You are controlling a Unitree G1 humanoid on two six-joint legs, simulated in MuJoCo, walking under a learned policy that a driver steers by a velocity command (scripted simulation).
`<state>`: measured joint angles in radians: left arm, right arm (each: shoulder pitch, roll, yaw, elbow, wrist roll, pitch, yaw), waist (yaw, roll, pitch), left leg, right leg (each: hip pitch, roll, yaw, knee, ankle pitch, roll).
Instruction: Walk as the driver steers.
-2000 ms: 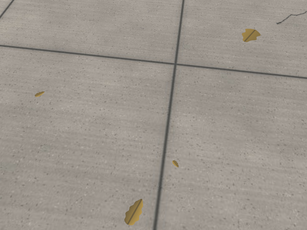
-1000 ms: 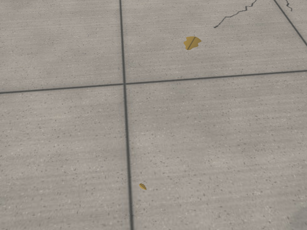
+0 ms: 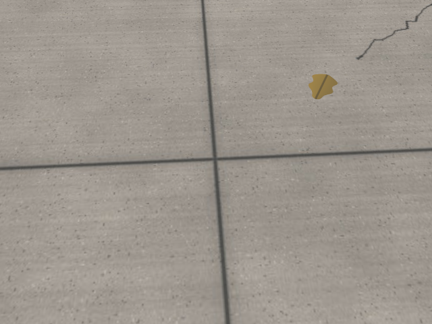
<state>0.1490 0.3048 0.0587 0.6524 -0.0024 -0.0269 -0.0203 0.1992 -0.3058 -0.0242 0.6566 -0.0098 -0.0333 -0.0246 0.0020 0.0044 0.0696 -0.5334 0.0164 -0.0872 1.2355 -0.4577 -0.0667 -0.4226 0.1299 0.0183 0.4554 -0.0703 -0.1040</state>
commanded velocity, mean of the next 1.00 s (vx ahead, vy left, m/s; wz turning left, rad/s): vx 0.16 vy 0.00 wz -0.25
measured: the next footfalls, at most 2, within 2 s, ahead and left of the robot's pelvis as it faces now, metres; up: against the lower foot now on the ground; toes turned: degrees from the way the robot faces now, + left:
left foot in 0.26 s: +0.18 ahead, +0.17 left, +0.00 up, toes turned -14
right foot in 0.64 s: +0.05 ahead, -0.06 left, +0.00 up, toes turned -20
